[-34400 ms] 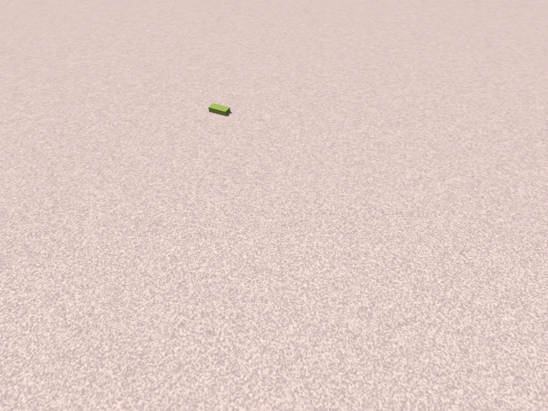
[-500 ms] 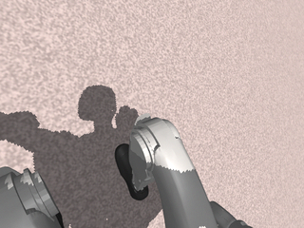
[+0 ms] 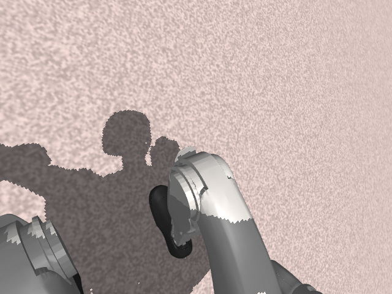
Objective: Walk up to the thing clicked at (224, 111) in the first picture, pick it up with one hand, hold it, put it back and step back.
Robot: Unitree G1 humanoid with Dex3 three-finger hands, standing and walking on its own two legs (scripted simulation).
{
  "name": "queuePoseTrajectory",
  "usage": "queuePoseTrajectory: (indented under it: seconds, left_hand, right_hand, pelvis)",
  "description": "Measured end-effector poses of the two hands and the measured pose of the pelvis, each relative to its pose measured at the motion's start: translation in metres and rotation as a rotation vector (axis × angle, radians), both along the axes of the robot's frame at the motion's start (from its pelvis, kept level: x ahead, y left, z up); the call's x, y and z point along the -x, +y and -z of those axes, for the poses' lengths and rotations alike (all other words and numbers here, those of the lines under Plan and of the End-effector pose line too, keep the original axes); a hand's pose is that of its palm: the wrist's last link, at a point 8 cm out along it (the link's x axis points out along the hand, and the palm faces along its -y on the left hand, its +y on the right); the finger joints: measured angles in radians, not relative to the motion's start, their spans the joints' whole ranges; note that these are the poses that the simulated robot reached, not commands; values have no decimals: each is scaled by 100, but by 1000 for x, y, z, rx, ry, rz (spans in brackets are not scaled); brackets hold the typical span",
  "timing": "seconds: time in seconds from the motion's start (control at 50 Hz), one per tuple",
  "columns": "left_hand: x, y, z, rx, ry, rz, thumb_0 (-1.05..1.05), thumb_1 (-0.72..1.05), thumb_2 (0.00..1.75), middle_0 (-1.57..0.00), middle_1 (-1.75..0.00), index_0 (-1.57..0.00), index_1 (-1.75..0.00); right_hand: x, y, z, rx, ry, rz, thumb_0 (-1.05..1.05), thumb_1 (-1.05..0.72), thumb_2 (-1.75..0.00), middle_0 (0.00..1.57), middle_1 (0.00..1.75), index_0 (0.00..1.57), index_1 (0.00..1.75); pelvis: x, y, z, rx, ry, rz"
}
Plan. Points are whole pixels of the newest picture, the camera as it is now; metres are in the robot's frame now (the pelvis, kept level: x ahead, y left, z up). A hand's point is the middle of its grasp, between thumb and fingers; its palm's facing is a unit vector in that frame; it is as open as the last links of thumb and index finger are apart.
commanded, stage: close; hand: left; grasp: from above
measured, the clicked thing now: out of the picture +0.47 +0.34 -0.29
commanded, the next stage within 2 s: settle in 0.24 s
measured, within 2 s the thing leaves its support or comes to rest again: leaves its support in 0.70 s
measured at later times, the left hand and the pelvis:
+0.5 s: hand out of the picture +0.46 +0.34 -0.26, palm faces -0.45 -0.15 -0.88, open 8.4 cm; pelvis +0.00 +0.00 +0.00, yaw +0 degrees
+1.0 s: hand out of the picture +0.46 +0.36 -0.19, palm faces -0.44 -0.12 -0.89, open 8.3 cm; pelvis +0.01 +0.00 +0.01, yaw +3 degrees
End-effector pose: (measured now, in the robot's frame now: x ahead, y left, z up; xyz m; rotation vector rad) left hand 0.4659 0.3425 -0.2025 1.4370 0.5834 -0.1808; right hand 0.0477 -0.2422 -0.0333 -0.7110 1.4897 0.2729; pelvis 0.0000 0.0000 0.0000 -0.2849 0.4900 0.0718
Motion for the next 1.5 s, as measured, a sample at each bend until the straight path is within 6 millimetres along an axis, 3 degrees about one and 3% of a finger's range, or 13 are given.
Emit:
queuePoseTrajectory:
  seconds: [0.68,0.88,1.12,1.26,1.5]
  left_hand:
    - [-3,8,-8,-6,-13,-24,1,31,17,-82,-29,-86,-25]
    - [-5,22,-46,-27,-45,-16,1,31,11,-86,-26,-90,-22]
    - [0,18,-94,-25,-5,14,1,29,8,-89,-23,-94,-18]
    - [1,15,-111,-30,-1,23,1,29,9,-90,-23,-94,-18]
    - [6,12,-134,-26,6,20,1,29,13,-88,-25,-91,-21]
  right_hand:
    - [-2,-13,-5,40,-5,35,0,-91,-90,20,30,21,30]
    - [-26,-28,-7,50,-46,64,0,-90,-90,20,30,21,30]
    - [-55,-28,4,8,-144,99,0,-90,-90,20,30,20,30]
    - [-49,-27,8,8,-147,137,0,-90,-90,20,30,20,30]
    - [-19,-34,3,47,-97,225,0,-91,-90,20,30,21,30]
  pelvis:
    - [-3,-2,-1,-3,29,-2]
    - [-8,-2,-7,-14,75,-23]
    - [-3,-4,-18,-43,102,-50]
    - [1,-7,-22,-59,105,-58]
    - [5,-9,-32,-72,116,-66]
